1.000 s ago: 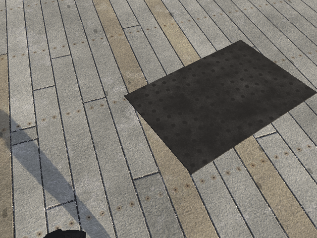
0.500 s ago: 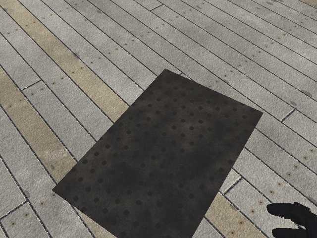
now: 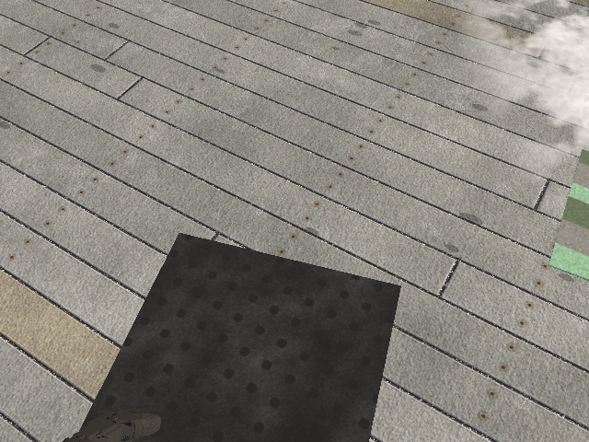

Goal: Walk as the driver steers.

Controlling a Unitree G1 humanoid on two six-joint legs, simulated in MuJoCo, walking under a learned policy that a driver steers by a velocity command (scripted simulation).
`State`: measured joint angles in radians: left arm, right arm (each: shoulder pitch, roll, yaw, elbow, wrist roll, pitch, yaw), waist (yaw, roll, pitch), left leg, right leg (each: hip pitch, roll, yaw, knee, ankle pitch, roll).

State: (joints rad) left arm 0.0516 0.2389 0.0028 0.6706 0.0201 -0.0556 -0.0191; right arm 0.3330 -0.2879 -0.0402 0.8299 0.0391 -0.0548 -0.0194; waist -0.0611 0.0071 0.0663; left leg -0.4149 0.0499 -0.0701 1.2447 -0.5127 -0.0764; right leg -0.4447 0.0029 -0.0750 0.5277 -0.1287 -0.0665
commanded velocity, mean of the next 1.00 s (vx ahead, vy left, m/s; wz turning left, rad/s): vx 0.06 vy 0.00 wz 0.88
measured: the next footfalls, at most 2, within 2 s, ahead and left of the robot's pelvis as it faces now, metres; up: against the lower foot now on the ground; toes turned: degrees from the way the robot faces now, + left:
left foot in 0.32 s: +0.18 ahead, +0.17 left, +0.00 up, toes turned +21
right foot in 0.74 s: +0.31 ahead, +0.00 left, +0.00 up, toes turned +49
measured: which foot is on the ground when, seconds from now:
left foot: up 0.00-0.30, down 0.32-0.76, up 0.78-1.00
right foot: down 0.00-0.32, up 0.34-0.72, down 0.74-1.00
